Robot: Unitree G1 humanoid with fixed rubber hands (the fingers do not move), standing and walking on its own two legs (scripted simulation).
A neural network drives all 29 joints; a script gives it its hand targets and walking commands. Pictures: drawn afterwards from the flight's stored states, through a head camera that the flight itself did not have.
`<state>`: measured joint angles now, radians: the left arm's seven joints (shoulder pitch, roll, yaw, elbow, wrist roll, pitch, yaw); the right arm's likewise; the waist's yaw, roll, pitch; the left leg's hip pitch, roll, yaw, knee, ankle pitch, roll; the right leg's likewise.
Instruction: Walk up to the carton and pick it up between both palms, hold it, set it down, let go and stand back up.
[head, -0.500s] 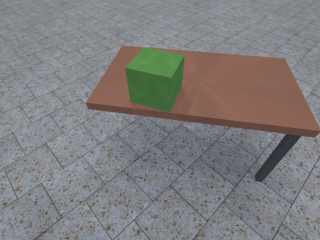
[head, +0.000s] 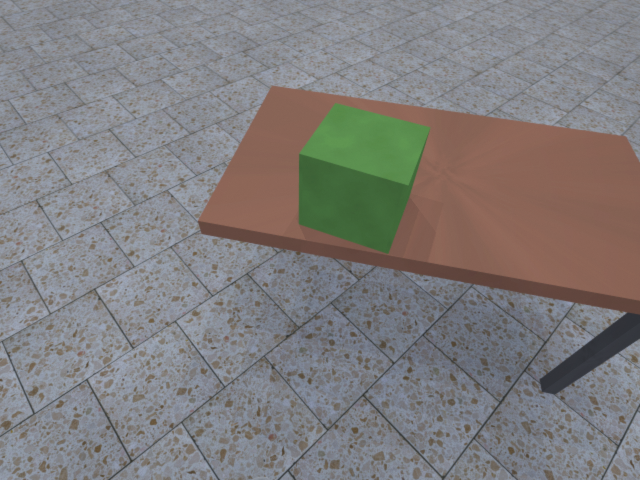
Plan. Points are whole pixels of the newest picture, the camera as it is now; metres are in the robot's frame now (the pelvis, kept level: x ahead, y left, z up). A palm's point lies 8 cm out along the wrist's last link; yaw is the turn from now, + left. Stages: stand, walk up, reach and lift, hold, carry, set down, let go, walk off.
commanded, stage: walk up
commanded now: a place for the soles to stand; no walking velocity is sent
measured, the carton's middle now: (361, 177) +0.72 -0.08 -0.08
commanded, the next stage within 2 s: none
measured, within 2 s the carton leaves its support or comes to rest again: neither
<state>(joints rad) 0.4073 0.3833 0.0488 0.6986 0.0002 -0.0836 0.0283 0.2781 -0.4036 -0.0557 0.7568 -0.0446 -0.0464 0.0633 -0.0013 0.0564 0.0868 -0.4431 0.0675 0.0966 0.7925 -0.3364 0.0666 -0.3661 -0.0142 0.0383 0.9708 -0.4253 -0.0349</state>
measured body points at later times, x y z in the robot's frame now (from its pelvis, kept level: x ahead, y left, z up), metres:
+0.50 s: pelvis +0.11 +0.05 +0.01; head +0.15 +0.05 +0.46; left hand +0.19 +0.35 -0.10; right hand +0.19 -0.27 -0.09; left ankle +0.05 +0.07 -0.71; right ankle +0.19 -0.08 -0.69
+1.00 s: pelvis +0.15 +0.07 +0.01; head +0.19 +0.11 +0.45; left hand +0.24 +0.37 -0.12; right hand +0.23 -0.25 -0.07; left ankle +0.20 +0.15 -0.71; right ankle +0.19 -0.07 -0.67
